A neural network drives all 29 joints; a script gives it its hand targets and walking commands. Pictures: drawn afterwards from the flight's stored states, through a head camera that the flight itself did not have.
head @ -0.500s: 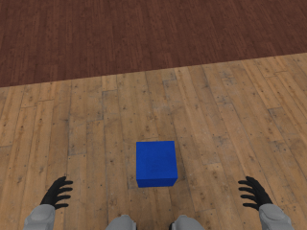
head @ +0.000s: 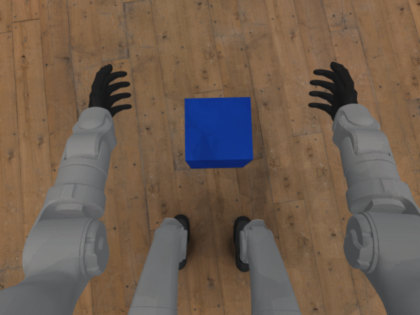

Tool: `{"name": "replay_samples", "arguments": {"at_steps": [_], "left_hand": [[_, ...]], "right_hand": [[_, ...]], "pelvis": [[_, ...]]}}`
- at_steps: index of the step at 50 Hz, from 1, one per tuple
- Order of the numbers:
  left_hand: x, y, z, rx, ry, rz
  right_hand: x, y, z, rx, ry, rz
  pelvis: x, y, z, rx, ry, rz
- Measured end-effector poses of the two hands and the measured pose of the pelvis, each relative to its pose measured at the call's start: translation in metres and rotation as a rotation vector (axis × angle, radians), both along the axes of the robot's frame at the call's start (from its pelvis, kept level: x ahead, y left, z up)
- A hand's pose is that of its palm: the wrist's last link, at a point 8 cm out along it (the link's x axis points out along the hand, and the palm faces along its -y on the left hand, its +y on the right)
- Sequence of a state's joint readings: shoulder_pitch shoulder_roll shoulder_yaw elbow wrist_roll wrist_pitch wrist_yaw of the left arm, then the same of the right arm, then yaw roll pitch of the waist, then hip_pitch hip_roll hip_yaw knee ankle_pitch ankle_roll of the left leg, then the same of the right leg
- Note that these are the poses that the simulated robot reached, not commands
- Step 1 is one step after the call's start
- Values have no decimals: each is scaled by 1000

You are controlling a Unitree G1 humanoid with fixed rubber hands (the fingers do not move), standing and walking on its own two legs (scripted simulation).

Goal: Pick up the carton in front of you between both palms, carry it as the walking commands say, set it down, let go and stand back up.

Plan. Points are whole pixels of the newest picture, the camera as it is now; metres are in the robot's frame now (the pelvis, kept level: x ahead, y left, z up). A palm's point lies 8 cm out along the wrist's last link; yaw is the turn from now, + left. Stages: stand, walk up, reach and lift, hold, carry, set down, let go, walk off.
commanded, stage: reach and lift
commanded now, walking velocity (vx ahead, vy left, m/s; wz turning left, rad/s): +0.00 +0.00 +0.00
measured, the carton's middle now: (217, 137) +0.52 -0.01 -0.54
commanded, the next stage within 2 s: none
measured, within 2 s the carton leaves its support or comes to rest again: leaves its support in 1.92 s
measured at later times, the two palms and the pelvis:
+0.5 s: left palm (140, 106) +0.52 +0.19 -0.23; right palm (299, 103) +0.53 -0.20 -0.23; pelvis +0.02 +0.00 -0.08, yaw +0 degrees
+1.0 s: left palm (159, 131) +0.51 +0.18 -0.44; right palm (275, 129) +0.52 -0.19 -0.44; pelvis -0.03 +0.00 -0.27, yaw +1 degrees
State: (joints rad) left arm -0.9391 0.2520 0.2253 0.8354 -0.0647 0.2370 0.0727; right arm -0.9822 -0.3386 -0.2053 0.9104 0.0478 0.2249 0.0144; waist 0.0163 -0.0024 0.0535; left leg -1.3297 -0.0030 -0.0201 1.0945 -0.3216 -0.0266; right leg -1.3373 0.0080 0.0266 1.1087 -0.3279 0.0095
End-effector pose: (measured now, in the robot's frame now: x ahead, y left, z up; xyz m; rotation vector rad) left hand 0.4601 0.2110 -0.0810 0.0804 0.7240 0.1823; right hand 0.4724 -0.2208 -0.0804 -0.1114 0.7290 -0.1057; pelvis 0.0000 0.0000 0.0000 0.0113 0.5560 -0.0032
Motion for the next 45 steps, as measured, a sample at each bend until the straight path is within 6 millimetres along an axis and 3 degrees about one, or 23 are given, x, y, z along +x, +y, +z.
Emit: {"name": "replay_samples", "arguments": {"at_steps": [5, 10, 16, 20, 26, 33, 39, 45], "left_hand": [[37, -16, -10, -27, -44, 6], [62, -27, -25, -34, -78, 3], [67, -29, -56, -32, -75, 4], [64, -28, -88, -33, -57, 10], [56, -25, -157, -33, -31, 16], [50, -22, -238, -26, -36, 4], [50, -24, -284, -29, -50, 4], [51, -28, -320, -38, -24, 4]], "right_hand": [[38, 12, -9, 33, -43, 2], [64, 19, -23, 43, -75, 10], [71, 23, -55, 50, -73, 1], [68, 25, -88, 51, -58, -13], [57, 25, -158, 40, -31, -28], [49, 20, -240, 25, -42, -30], [49, 19, -285, 25, -58, -30], [50, 25, -321, 37, -32, -31]], "pelvis": [[-9, -1, -13, 2, 79, 0], [-5, -1, -19, 4, 156, 0], [11, -2, -23, 8, 252, -2], [21, -2, -39, 7, 315, -2], [24, 0, -87, 6, 382, 2], [8, 3, -158, 7, 367, 6], [-11, 4, -212, 8, 288, 7], [-26, 4, -248, 9, 212, 8]]}}
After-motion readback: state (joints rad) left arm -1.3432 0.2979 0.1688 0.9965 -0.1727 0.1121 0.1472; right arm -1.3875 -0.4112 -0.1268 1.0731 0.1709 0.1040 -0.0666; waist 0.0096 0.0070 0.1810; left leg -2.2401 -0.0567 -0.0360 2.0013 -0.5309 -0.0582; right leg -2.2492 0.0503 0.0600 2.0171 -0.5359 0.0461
